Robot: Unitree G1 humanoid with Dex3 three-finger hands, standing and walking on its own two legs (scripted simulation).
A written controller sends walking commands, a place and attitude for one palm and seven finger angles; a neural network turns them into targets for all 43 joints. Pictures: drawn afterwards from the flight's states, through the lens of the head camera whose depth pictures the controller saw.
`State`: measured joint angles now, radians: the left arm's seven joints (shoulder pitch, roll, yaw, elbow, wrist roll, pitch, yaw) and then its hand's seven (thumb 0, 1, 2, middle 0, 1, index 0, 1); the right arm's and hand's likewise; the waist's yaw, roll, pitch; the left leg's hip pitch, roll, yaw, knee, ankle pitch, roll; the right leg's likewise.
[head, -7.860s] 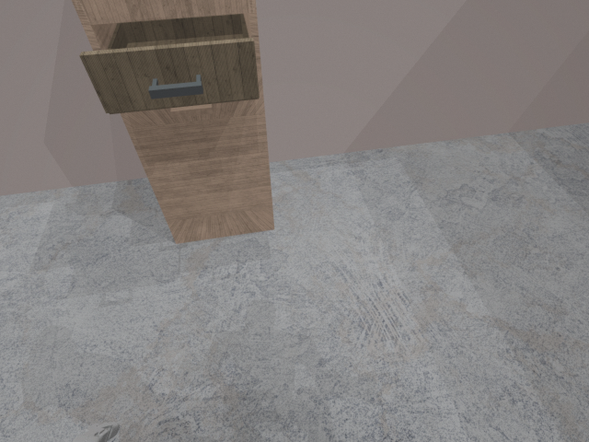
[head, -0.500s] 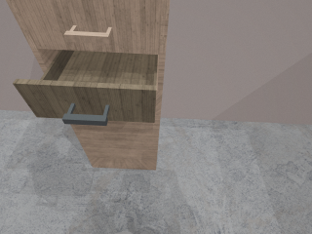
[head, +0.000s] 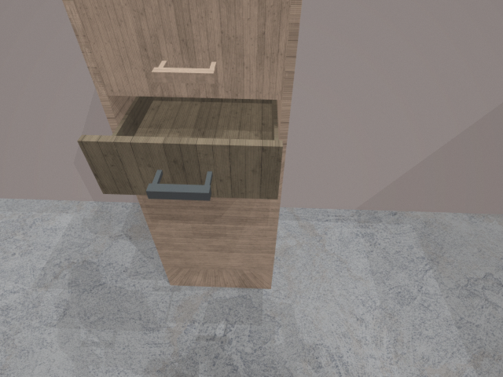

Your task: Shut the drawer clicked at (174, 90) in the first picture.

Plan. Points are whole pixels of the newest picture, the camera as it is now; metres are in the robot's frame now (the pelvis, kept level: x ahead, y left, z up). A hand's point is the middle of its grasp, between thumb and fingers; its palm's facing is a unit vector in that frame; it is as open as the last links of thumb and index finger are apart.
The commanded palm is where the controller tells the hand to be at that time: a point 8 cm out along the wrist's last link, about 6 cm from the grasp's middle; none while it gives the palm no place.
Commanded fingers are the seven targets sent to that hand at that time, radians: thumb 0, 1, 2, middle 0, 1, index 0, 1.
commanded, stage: come to a stop and stand still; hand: left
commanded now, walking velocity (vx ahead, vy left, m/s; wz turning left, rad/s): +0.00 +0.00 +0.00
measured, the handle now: (181, 183) +0.45 +0.18 +0.06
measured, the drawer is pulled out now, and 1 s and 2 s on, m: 0.17 0.17 0.17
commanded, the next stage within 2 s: look again from close up in 1.30 s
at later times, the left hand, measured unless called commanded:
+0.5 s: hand out of the picture -0.12 +0.15 -0.17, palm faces +0.11 -0.98 -0.15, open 7.4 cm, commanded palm none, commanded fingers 0.00 0.90 0.90 -0.20 -0.30 -0.20 -0.30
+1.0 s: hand out of the picture -0.14 +0.18 -0.16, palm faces +0.02 -0.98 -0.20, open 7.4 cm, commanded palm none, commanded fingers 0.00 0.90 0.90 -0.20 -0.30 -0.20 -0.30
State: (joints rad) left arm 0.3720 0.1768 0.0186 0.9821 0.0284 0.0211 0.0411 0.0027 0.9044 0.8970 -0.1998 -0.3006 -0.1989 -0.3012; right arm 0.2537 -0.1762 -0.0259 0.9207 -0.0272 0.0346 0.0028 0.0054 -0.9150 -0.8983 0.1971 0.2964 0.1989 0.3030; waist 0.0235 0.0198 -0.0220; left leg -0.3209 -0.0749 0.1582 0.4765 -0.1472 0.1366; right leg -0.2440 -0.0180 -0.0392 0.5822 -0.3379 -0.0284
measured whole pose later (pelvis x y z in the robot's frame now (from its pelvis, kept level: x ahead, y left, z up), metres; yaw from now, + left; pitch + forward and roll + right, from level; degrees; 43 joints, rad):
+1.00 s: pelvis -0.13 +0.01 +0.01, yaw -1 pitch +0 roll +0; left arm 0.35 0.13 0.02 1.09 0.02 0.01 0.04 0.00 0.91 0.90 -0.20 -0.30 -0.20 -0.30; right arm 0.33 -0.13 -0.03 1.10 -0.02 0.02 -0.02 0.03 -0.93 -0.90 0.20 0.30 0.20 0.30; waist -0.02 0.01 -0.01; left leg -0.29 -0.06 0.08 0.31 -0.04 0.05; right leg -0.14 0.00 -0.02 0.42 -0.27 -0.02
